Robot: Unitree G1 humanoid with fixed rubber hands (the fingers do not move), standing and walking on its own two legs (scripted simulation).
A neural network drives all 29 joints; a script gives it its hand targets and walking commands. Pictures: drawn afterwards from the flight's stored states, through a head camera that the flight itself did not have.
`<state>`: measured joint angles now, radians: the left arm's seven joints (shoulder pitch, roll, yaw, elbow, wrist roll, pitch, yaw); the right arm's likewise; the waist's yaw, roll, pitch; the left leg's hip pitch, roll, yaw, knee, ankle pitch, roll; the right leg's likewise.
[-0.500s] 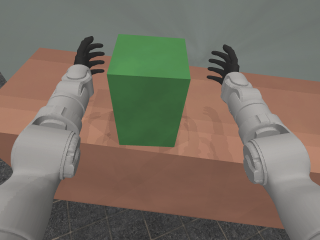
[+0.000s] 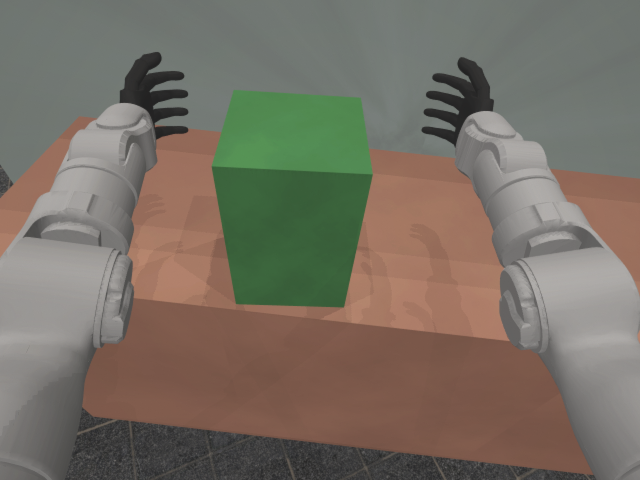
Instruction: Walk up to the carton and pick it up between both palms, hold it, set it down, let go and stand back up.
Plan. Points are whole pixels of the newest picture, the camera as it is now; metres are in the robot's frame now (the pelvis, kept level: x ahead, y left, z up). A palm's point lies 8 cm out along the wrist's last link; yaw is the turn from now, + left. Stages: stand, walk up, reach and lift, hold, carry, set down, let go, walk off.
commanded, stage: set down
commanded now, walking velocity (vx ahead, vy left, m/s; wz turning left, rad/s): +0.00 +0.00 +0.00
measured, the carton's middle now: (293, 208) +0.47 +0.02 +0.07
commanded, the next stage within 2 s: none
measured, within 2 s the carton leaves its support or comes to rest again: neither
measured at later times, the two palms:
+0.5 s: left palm (138, 200) +0.40 +0.20 +0.16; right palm (460, 214) +0.38 -0.18 +0.15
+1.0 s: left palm (122, 280) +0.32 +0.22 +0.10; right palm (456, 278) +0.32 -0.18 +0.11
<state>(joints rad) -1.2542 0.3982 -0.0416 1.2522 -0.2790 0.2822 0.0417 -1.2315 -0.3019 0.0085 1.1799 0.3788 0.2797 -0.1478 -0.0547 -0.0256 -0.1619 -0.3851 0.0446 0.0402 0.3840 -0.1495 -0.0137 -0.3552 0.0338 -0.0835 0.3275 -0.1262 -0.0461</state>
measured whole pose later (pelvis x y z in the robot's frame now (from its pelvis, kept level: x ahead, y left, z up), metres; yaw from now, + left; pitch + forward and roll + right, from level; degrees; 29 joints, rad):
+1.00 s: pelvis -0.01 +0.01 +0.00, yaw -2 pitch -5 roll +0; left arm -0.34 0.20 0.12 0.24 -0.08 0.50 0.03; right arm -0.37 -0.19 -0.01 0.42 0.29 0.26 -0.12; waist 0.01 -0.04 0.02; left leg -0.08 0.02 0.07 0.32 -0.15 0.01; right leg -0.09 0.02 -0.02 0.32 -0.14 -0.02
